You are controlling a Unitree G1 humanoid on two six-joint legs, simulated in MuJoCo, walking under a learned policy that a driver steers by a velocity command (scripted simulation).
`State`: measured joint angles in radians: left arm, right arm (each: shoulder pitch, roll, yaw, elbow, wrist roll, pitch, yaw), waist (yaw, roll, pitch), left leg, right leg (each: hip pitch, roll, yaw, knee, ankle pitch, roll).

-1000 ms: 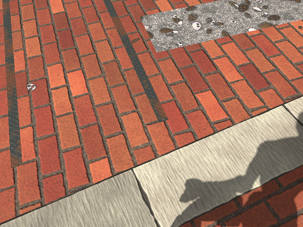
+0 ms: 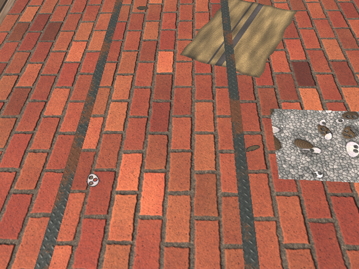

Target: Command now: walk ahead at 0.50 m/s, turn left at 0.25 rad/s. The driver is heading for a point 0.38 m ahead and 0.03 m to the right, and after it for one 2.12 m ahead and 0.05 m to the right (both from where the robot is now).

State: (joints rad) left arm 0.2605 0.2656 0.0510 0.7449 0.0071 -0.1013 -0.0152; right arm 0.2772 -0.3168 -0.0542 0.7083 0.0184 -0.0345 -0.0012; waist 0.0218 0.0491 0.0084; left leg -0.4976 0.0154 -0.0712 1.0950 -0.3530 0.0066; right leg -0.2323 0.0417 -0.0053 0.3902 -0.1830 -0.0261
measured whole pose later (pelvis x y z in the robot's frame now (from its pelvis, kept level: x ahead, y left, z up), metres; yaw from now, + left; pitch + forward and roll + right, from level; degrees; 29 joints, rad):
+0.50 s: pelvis +0.24 +0.06 +0.00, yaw -3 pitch +1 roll +0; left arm 0.25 0.32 0.06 0.82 -0.02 -0.01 0.02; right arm 0.18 -0.26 -0.04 0.72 -0.02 -0.06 0.02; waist 0.00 -0.04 0.06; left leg -0.26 0.00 0.11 0.39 -0.16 0.06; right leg -0.53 -0.05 0.04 1.06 -0.39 0.06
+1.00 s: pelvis +0.32 +0.02 +0.00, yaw -14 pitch +2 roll +1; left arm 0.10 0.26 0.05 0.72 0.01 0.01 0.01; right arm 0.11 -0.30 -0.06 0.83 0.01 0.03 -0.03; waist 0.00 0.03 0.06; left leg -0.42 0.05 -0.01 0.88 -0.45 -0.08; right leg -0.32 0.03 -0.01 0.46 -0.17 -0.05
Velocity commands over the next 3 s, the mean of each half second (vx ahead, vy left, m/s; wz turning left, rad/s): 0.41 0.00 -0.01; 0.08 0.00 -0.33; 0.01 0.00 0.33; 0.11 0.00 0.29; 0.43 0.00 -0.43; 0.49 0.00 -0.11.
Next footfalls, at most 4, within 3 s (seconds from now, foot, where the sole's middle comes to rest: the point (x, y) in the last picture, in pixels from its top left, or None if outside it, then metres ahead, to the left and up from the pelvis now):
0.30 left None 0.32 0.16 -0.78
0.78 right None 0.36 -0.08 -0.78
1.12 left None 0.39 0.15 -0.78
1.76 left None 0.34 0.19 -0.78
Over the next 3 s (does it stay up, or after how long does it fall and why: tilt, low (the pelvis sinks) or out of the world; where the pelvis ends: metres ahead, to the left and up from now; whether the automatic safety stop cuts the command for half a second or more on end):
stays up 0.89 0.02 -0.01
